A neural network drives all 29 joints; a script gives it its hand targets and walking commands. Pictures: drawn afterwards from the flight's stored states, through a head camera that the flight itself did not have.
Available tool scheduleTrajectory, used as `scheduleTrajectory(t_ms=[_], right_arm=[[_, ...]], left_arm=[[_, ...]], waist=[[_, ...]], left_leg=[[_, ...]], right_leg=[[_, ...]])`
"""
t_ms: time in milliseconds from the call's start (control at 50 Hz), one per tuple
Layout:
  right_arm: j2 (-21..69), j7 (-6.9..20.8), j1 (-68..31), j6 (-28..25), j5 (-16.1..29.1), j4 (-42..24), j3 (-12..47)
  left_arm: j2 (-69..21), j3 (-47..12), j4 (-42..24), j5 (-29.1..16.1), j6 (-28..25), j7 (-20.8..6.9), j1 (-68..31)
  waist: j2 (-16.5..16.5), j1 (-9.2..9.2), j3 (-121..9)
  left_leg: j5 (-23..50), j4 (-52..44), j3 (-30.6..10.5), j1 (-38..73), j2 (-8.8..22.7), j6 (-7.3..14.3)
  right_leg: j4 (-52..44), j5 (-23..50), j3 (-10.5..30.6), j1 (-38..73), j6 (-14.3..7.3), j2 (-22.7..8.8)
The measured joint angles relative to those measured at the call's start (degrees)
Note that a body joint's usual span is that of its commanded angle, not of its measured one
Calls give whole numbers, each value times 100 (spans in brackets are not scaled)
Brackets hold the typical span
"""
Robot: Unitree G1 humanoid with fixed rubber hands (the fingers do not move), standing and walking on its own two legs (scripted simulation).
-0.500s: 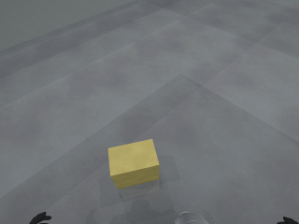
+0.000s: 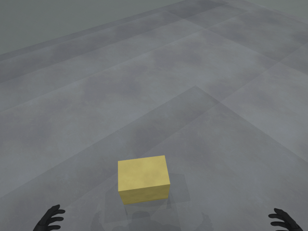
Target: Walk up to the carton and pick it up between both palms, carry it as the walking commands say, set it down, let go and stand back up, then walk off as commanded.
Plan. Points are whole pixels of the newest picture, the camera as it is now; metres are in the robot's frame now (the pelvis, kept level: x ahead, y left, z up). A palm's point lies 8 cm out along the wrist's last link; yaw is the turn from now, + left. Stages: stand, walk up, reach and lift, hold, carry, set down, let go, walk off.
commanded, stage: walk up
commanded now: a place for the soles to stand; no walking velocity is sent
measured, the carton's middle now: (143, 180) +0.50 +0.09 -0.64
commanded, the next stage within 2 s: none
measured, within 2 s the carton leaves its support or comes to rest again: neither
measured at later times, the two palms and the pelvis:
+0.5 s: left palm out of the picture +0.07 +0.34 -0.07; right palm out of the picture +0.10 -0.33 -0.08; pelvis +0.00 +0.00 +0.02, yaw +4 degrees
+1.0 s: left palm (27, 221) +0.17 +0.36 -0.08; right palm (257, 197) +0.22 -0.27 -0.09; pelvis +0.09 +0.03 +0.01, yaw +7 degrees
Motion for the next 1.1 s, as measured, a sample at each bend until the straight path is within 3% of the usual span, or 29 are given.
scheduleTrajectory(t_ms=[260,400,460,520,580,620,660,700,740,780,840,1100], right_arm=[[113,103,-261,75,-79,577,107],[118,153,-175,93,-69,804,79],[-1,258,38,175,-181,698,-52],[-98,336,154,190,-208,594,-169],[-202,422,244,124,-183,483,-266],[-271,408,331,93,-183,449,-326],[-281,320,400,80,-193,408,-348],[-230,241,446,57,-182,355,-349],[-196,201,456,64,-177,333,-335],[-182,173,421,101,-158,300,-296],[-131,132,338,134,-52,279,-172],[90,-6,-301,10,2,436,67]], left_arm=[[-90,-59,621,40,-1,-58,-42],[-82,-6,855,64,-25,-93,-7],[-31,69,730,119,-139,-95,128],[156,195,567,153,-202,-70,354],[322,284,511,151,-193,-88,526],[380,287,473,161,-118,-113,604],[350,256,447,150,-15,-134,641],[333,237,389,120,56,-140,609],[303,223,333,73,64,-137,562],[253,218,305,56,41,-116,551],[167,209,369,79,48,-55,467],[-166,-4,514,-62,76,-58,-335]], waist=[[118,99,-33],[122,49,-45],[213,10,-118],[114,65,-41],[110,90,68],[102,97,86],[116,57,69],[90,-22,98],[74,-94,148],[80,-128,168],[63,-113,137],[106,8,127]], left_leg=[[628,-969,-94,394,-39,3],[757,-1292,-150,510,-45,24],[-128,-515,-202,186,2,259],[-382,209,16,-229,4,291],[-130,-302,19,-297,94,325],[466,-629,55,-202,55,219],[1020,-671,55,-175,-12,129],[751,-757,-45,-85,-88,134],[892,-813,-67,-14,-108,131],[796,-712,-67,15,-103,98],[482,-387,-52,-6,-111,46],[487,-978,-131,345,-67,17]], right_leg=[[-1012,594,-122,474,-12,-7],[-1324,566,-161,616,-52,5],[-1118,229,-299,610,-107,18],[-1163,520,-341,710,-128,-142],[-1102,396,-395,828,-16,-256],[-621,-107,-360,708,-70,-372],[162,-612,-70,376,-136,-294],[693,-805,122,73,-134,-169],[651,-1014,137,-40,-136,-86],[82,-796,97,28,-148,0],[-480,556,130,196,-104,45],[-950,249,54,544,-10,91]])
